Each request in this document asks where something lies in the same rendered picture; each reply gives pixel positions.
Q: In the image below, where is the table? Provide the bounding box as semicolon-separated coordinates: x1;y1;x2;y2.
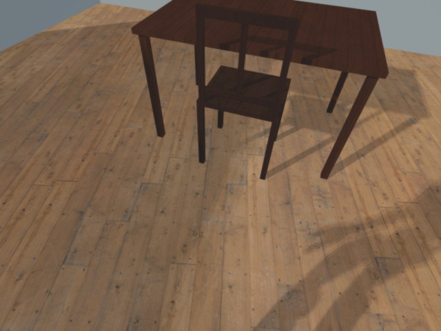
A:
131;0;389;179

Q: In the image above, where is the chair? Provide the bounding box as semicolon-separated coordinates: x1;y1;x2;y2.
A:
196;3;300;180

